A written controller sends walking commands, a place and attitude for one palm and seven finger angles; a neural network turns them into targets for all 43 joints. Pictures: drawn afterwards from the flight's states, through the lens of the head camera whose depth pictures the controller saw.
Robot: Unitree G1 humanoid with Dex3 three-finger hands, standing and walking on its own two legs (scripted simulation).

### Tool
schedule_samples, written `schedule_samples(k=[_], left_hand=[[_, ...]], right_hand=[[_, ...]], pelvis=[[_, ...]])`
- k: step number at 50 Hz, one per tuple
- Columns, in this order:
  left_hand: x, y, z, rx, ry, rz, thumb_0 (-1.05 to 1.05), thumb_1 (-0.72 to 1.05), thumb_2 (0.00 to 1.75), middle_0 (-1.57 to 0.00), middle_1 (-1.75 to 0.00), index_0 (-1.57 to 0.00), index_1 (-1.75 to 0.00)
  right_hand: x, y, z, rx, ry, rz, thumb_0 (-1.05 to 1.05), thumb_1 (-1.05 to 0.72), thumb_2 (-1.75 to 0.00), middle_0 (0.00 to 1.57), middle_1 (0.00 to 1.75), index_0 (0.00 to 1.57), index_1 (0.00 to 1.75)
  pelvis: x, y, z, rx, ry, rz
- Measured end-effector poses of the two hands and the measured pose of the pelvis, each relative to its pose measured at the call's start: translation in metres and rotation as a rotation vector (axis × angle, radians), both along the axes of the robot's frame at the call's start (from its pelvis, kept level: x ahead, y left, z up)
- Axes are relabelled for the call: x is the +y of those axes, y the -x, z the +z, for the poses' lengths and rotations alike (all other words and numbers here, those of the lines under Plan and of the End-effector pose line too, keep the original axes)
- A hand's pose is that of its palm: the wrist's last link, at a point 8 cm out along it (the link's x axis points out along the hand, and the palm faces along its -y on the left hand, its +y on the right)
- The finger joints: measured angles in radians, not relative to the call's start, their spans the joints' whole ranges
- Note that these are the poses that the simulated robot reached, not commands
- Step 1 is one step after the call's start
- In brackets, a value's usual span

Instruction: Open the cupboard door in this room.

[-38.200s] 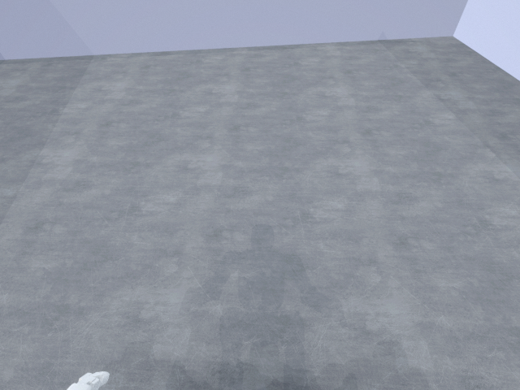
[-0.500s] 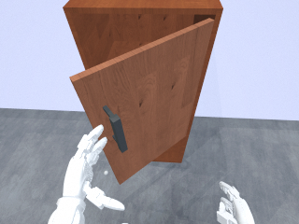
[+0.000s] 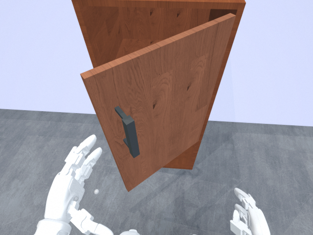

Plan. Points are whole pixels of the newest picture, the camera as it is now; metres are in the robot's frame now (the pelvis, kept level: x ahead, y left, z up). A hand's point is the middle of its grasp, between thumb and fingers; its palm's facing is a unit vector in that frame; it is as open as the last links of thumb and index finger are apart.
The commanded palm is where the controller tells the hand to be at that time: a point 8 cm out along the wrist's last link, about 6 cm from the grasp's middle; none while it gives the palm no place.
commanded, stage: draw the hand back to the body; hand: left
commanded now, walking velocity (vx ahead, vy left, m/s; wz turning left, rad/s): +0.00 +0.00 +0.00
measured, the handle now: (127, 133) +0.33 +0.10 +0.10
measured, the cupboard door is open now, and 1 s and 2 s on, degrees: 42 42 42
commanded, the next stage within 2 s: step back with the hand held close in 1.52 s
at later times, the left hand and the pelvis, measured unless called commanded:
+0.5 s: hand (58, 189) +0.18 +0.19 +0.14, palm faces +0.05 -0.98 -0.17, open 16.0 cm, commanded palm +0.15 +0.25 +0.15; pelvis +0.00 +0.02 +0.02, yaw +0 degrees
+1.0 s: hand (10, 160) +0.21 +0.25 +0.20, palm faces +0.40 -0.83 -0.39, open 10.8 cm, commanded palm +0.16 +0.29 +0.21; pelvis +0.01 +0.01 +0.06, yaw -1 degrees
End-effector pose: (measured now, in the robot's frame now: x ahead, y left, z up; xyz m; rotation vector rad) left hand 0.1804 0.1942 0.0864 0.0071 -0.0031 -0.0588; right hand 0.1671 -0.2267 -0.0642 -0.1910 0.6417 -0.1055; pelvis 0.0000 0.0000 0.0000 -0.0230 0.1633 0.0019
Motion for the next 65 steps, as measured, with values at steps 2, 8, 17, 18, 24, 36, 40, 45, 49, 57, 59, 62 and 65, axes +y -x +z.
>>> schedule_samples(k=[2, 8, 17, 18, 24, 36, 40, 45, 49, 57, 59, 62, 65], left_hand=[[0.000, 0.000, 0.004, -0.003, -0.009, -0.010, -0.02, -0.50, 0.30, -0.15, -0.30, -0.15, -0.30], [0.016, 0.007, 0.020, -0.013, -0.052, 0.029, -0.01, -0.50, 0.30, -0.15, -0.30, -0.16, -0.30], [0.032, 0.015, 0.038, -0.027, -0.057, 0.041, -0.01, -0.50, 0.30, -0.15, -0.30, -0.15, -0.30], [0.033, 0.016, 0.040, -0.026, -0.062, 0.038, -0.01, -0.50, 0.30, -0.15, -0.30, -0.15, -0.30], [0.045, 0.020, 0.057, -0.037, -0.120, 0.070, -0.01, -0.45, 0.32, -0.15, -0.30, -0.16, -0.30], [0.073, 0.026, 0.086, 0.001, -0.340, 0.354, -0.01, -0.13, 0.46, -0.17, -0.30, -0.17, -0.30], [0.080, 0.024, 0.098, -0.022, -0.372, 0.392, -0.01, 0.01, 0.52, -0.17, -0.30, -0.18, -0.30], [0.088, 0.020, 0.117, -0.069, -0.405, 0.428, 0.00, 0.18, 0.59, -0.18, -0.30, -0.18, -0.30], [0.094, 0.016, 0.126, -0.090, -0.420, 0.456, 0.00, 0.32, 0.65, -0.19, -0.30, -0.19, -0.30], [0.105, 0.012, 0.141, -0.128, -0.445, 0.513, 0.00, 0.60, 0.77, -0.20, -0.30, -0.20, -0.30], [0.107, 0.012, 0.147, -0.145, -0.452, 0.527, 0.01, 0.66, 0.80, -0.20, -0.30, -0.20, -0.30], [0.108, 0.011, 0.151, -0.161, -0.453, 0.539, 0.01, 0.75, 0.84, -0.20, -0.30, -0.21, -0.30], [0.105, 0.009, 0.147, -0.145, -0.438, 0.532, 0.01, 0.81, 0.86, -0.20, -0.30, -0.21, -0.30]], right_hand=[[0.004, 0.001, 0.001, -0.005, -0.008, -0.005, 0.01, -0.90, -0.90, 0.20, 0.30, 0.20, 0.30], [0.018, 0.002, 0.008, -0.026, -0.036, -0.008, 0.01, -0.90, -0.90, 0.20, 0.30, 0.20, 0.30], [0.029, -0.001, 0.020, -0.071, -0.030, 0.025, 0.01, -0.90, -0.90, 0.20, 0.30, 0.20, 0.30], [0.029, -0.001, 0.022, -0.076, -0.028, 0.026, 0.01, -0.90, -0.90, 0.20, 0.30, 0.20, 0.30], [0.028, -0.003, 0.031, -0.102, -0.020, 0.026, 0.01, -0.90, -0.90, 0.20, 0.30, 0.20, 0.30], [0.027, 0.001, 0.041, -0.042, 0.009, 0.016, 0.01, -0.90, -0.90, 0.20, 0.30, 0.20, 0.30], [0.025, 0.000, 0.042, -0.023, 0.013, 0.020, 0.01, -0.90, -0.90, 0.20, 0.30, 0.20, 0.30], [0.023, -0.005, 0.044, -0.015, 0.008, 0.021, 0.01, -0.90, -0.90, 0.20, 0.30, 0.20, 0.30], [0.020, -0.012, 0.046, -0.012, 0.006, 0.023, 0.01, -0.90, -0.90, 0.20, 0.30, 0.20, 0.30], [0.013, -0.025, 0.050, -0.011, 0.011, 0.027, 0.01, -0.90, -0.90, 0.20, 0.30, 0.20, 0.30], [0.011, -0.027, 0.051, -0.011, 0.012, 0.029, 0.01, -0.90, -0.90, 0.20, 0.30, 0.20, 0.30], [0.009, -0.030, 0.051, -0.010, 0.008, 0.029, 0.01, -0.90, -0.90, 0.20, 0.30, 0.20, 0.30], [0.007, -0.030, 0.050, -0.003, 0.003, 0.026, 0.01, -0.90, -0.90, 0.20, 0.30, 0.20, 0.30]], pelvis=[[0.003, 0.000, 0.000, -0.004, 0.000, -0.005], [0.009, 0.000, 0.004, -0.029, 0.003, -0.009], [0.015, 0.002, 0.011, -0.064, 0.011, -0.001], [0.016, 0.002, 0.012, -0.068, 0.012, -0.001], [0.015, 0.002, 0.018, -0.096, 0.011, -0.003], [0.014, -0.001, 0.042, -0.170, -0.001, -0.014], [0.013, -0.004, 0.048, -0.191, -0.005, -0.015], [0.012, -0.010, 0.053, -0.212, -0.010, -0.020], [0.010, -0.013, 0.057, -0.223, -0.012, -0.024], [0.005, -0.018, 0.061, -0.236, -0.012, -0.028], [0.004, -0.019, 0.061, -0.239, -0.013, -0.027], [0.002, -0.020, 0.062, -0.241, -0.013, -0.028], [0.001, -0.020, 0.062, -0.241, -0.014, -0.029]])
